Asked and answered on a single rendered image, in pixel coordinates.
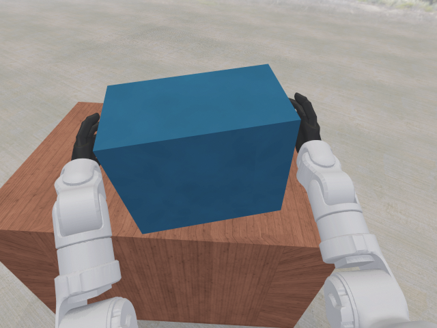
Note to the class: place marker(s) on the carton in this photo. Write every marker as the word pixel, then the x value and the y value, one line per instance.
pixel 198 148

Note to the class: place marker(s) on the left robot upper arm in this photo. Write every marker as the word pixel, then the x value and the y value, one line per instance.
pixel 116 312

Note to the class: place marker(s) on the right robot upper arm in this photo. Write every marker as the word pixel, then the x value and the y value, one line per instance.
pixel 367 298

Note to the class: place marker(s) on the robot right hand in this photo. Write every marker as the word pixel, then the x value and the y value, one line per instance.
pixel 309 128

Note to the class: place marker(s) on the pedestal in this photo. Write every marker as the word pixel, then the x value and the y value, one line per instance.
pixel 261 270

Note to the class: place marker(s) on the robot left hand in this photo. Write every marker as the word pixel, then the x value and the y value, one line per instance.
pixel 85 139

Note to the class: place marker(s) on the robot right forearm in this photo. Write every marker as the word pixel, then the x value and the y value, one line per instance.
pixel 345 238

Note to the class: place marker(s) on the robot left forearm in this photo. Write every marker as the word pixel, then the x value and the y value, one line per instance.
pixel 82 229

